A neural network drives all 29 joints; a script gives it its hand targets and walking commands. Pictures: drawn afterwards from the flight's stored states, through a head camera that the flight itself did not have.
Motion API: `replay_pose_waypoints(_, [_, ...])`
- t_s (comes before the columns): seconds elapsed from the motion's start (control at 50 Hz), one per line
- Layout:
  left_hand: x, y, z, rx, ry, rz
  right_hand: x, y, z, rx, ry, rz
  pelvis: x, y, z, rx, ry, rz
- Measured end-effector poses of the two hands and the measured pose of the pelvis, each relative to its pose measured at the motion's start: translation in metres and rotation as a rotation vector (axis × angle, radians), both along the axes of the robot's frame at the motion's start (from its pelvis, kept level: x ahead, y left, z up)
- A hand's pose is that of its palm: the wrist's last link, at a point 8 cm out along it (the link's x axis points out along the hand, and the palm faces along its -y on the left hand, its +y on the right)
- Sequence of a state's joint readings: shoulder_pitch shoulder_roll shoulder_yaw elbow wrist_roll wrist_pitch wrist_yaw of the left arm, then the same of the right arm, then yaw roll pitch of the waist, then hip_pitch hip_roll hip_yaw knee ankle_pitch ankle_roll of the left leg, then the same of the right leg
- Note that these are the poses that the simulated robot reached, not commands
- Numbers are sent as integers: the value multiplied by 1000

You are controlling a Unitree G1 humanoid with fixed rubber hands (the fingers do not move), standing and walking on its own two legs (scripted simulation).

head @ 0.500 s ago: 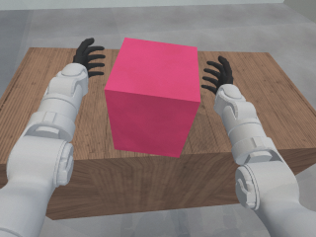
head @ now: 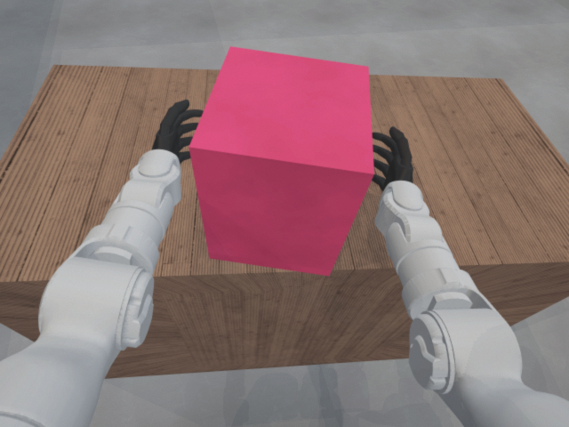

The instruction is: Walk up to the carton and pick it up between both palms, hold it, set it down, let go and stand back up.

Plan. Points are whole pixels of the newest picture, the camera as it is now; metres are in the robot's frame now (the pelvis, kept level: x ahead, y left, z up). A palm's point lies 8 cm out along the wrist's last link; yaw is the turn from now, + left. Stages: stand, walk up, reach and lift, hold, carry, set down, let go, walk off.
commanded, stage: reach and lift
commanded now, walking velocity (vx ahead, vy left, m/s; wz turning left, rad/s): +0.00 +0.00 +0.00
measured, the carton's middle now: (283, 169) +0.47 -0.03 +0.08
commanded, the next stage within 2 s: none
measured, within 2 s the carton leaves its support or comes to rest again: neither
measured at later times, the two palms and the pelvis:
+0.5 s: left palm (181, 154) +0.47 +0.12 +0.11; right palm (384, 184) +0.42 -0.17 +0.10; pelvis -0.01 +0.01 +0.00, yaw +0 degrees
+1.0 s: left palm (175, 165) +0.45 +0.12 +0.11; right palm (380, 196) +0.40 -0.16 +0.10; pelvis +0.02 +0.01 +0.01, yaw +1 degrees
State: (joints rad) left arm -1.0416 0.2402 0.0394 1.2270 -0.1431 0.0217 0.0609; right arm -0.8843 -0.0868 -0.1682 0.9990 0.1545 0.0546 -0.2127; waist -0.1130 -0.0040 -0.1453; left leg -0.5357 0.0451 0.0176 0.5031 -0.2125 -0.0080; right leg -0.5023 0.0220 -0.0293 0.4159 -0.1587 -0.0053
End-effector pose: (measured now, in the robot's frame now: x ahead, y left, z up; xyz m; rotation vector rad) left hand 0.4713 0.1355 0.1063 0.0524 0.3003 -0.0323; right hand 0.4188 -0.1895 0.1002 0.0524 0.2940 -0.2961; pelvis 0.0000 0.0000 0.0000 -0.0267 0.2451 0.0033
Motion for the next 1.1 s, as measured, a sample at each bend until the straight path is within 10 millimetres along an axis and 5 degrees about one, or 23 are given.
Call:
replay_pose_waypoints(0.56, [-5, -19, 4, -6, -32, -24, -4, 19, 2, -15, -35, -21, -8, 7, 3, 6, -18, -4])
replay_pose_waypoints(1.1, [-21, -12, -1, -28, -62, -16, -20, 27, -5, -71, -113, 1, 26, 11, 14, 11, -215, 10])
